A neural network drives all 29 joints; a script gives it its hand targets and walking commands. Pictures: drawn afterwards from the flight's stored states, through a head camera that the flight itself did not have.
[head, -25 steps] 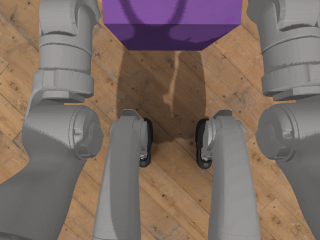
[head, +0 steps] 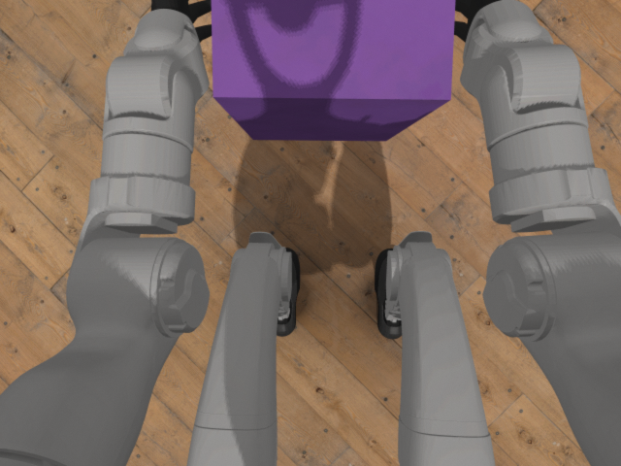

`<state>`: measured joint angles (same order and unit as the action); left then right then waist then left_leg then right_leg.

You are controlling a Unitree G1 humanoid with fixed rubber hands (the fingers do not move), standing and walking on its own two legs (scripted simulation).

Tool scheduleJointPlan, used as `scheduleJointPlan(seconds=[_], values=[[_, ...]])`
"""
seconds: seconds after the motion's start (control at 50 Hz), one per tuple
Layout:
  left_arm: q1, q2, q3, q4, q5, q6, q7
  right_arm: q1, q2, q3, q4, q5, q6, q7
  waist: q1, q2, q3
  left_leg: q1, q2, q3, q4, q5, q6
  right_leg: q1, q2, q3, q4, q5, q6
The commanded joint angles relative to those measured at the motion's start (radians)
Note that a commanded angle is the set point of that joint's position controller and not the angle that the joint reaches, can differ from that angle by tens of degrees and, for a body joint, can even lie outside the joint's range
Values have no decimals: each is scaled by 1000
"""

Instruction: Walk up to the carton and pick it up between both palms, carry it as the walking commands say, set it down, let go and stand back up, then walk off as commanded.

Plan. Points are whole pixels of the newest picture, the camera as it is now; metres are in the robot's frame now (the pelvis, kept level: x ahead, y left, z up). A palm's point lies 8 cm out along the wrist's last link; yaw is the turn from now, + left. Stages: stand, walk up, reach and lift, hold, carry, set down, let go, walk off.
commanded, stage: reach and lift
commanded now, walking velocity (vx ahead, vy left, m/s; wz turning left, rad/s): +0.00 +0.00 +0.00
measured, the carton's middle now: (325, 31) +0.57 +0.01 -0.12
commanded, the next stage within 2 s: none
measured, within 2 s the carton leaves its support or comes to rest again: neither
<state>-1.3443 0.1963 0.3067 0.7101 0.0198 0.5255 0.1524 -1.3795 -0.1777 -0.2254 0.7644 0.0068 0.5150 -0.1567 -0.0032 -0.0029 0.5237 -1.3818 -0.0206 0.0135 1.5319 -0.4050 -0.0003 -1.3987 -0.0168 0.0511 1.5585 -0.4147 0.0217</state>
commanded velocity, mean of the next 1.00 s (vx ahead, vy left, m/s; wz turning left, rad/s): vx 0.00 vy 0.00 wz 0.00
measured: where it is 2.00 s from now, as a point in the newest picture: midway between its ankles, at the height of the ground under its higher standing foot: (336, 308)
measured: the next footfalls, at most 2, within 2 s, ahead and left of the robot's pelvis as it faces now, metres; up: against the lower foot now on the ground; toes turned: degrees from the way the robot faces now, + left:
none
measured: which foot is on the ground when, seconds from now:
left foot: down 0.00-1.00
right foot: down 0.00-1.00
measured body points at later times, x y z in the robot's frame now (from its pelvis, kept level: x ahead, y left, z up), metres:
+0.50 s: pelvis +0.01 +0.00 +0.06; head +0.27 -0.01 +0.41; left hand +0.53 +0.16 +0.02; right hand +0.53 -0.14 +0.01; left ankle +0.16 +0.12 -0.53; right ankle +0.16 -0.13 -0.53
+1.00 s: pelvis +0.02 +0.00 +0.12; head +0.24 -0.01 +0.50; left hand +0.50 +0.16 +0.09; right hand +0.51 -0.14 +0.08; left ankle +0.16 +0.12 -0.53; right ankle +0.16 -0.13 -0.53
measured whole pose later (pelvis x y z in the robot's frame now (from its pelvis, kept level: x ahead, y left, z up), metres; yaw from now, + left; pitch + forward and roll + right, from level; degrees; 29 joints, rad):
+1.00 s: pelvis +0.02 +0.00 +0.12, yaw -1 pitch +3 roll +2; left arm -1.03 0.09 0.33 0.61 0.07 0.51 0.12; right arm -1.10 -0.07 -0.23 0.68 -0.04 0.52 -0.16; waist 0.00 0.00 0.52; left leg -0.80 -0.03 0.01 1.03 -0.28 0.00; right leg -0.83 -0.02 0.06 1.07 -0.30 0.02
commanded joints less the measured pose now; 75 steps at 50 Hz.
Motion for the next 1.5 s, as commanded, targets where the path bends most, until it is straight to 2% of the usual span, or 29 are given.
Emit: scheduleJointPlan(seconds=[0.0,0.04,0.1,0.12,0.3,0.34,0.36,0.52,0.62,0.64,0.7,0.72,0.78,0.82,0.92,0.96,1.18,1.26,1.3,1.32,1.36,1.38,1.4,1.44,1.48], values=[[-727,-1277,-474,-210,-196,-56,-399,-767,1310,433,-346,168,-62,359,64,-57,-2579,663,-139,4,-230,164,-14,759,166,-49,-247,173,14],[-696,-1280,-466,-197,-184,-58,-400,-760,1319,442,-353,168,-63,358,78,-65,-2551,663,-139,5,-247,158,-11,774,165,-41,-266,162,14],[-685,-1289,-476,-212,-182,-61,-402,-736,1335,451,-355,166,-63,359,80,-64,-2542,687,-138,-2,-276,153,-9,801,164,-35,-291,161,15],[-682,-1300,-492,-231,-188,-61,-400,-736,1336,462,-375,167,-64,359,67,-66,-2576,724,-138,-9,-285,169,-11,821,168,-39,-298,178,14],[-626,-1315,-493,-223,-172,-65,-408,-682,1361,479,-369,155,-64,364,87,-64,-2491,754,-132,-18,-364,134,-7,891,158,-6,-385,136,13],[-592,-1333,-493,-203,-164,-63,-411,-660,1367,467,-350,147,-65,367,79,-57,-2456,773,-130,-26,-389,123,-6,882,159,-12,-402,129,12],[-596,-1336,-500,-222,-168,-65,-411,-674,1370,482,-379,154,-68,368,82,-50,-2489,798,-130,-26,-394,134,-8,913,158,-6,-414,137,12],[-555,-1345,-515,-237,-159,-69,-420,-609,1394,493,-363,132,-64,373,76,-58,-2427,842,-124,-42,-472,128,-3,987,151,11,-488,134,10],[-514,-1349,-530,-244,-155,-71,-423,-564,1403,508,-368,128,-67,380,78,-51,-2404,884,-118,-52,-515,168,-4,1035,150,18,-525,182,10],[-507,-1354,-534,-247,-157,-72,-424,-553,1406,512,-370,129,-68,381,86,-44,-2392,890,-117,-48,-524,174,-6,1052,147,24,-538,182,8],[-483,-1361,-547,-251,-155,-69,-425,-527,1405,513,-368,122,-69,385,74,-41,-2383,938,-114,-55,-555,181,-7,1075,148,21,-566,193,4],[-473,-1364,-537,-244,-150,-70,-425,-531,1405,515,-373,124,-70,385,83,-38,-2355,939,-114,-58,-566,178,-5,1078,145,27,-576,186,5],[-471,-1368,-548,-261,-154,-71,-426,-522,1406,517,-383,120,-71,391,74,-38,-2351,979,-110,-65,-598,185,-6,1113,142,29,-607,195,1],[-455,-1370,-551,-266,-150,-72,-426,-501,1410,528,-388,121,-71,393,83,-37,-2348,1000,-109,-63,-616,200,-6,1139,141,37,-626,207,1],[-426,-1367,-545,-265,-143,-69,-430,-482,1412,534,-388,119,-66,399,85,-46,-2303,1044,-103,-66,-668,198,-4,1187,134,45,-679,199,1],[-408,-1357,-529,-242,-130,-67,-433,-457,1409,517,-355,107,-61,400,87,-43,-2245,1039,-99,-65,-694,177,-1,1189,127,53,-706,181,1],[-305,-1360,-546,-279,-115,-52,-433,-355,1403,535,-386,101,-43,407,92,-40,-2182,1162,-91,-62,-801,279,-2,1287,119,54,-810,291,2],[-275,-1372,-543,-270,-106,-40,-434,-310,1401,509,-354,85,-31,414,81,-39,-2055,1183,-83,-64,-854,261,-4,1279,117,45,-860,278,0],[-244,-1369,-501,-226,-75,-34,-435,-265,1408,469,-287,63,-24,419,94,-36,-1900,1148,-80,-60,-884,233,1,1236,109,41,-886,245,-3],[-240,-1378,-500,-233,-73,-32,-437,-247,1408,457,-283,53,-22,424,83,-42,-1861,1164,-77,-62,-900,225,1,1234,108,35,-900,241,-5],[-202,-1377,-429,-154,-29,-25,-442,-178,1402,374,-157,14,-15,438,80,-36,-1607,1112,-66,-64,-933,146,5,1131,101,23,-930,159,-13],[-188,-1390,-416,-166,-25,-24,-442,-156,1405,363,-163,9,-15,443,79,-34,-1559,1141,-66,-65,-949,146,6,1140,100,17,-945,157,-16],[-142,-1386,-365,-97,4,-14,-442,-120,1387,302,-95,-19,-12,449,70,-32,-1408,1113,-56,-67,-960,108,9,1076,95,7,-958,119,-21],[-42,-1382,-280,-7,54,0,-442,-20,1387,239,-18,-63,0,456,80,-39,-1205,1087,-50,-62,-981,62,13,1043,90,3,-986,70,-25],[11,-1390,-250,30,77,9,-446,20,1388,223,-21,-86,8,458,75,-45,-1131,1111,-53,-52,-1005,24,12,1089,95,9,-1018,32,-25]])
